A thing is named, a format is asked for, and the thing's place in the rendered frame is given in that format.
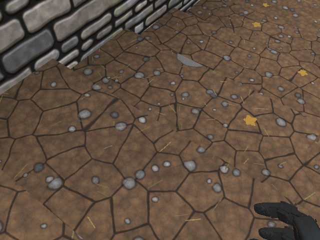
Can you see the right robot hand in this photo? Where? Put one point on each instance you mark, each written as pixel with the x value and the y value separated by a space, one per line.
pixel 304 227

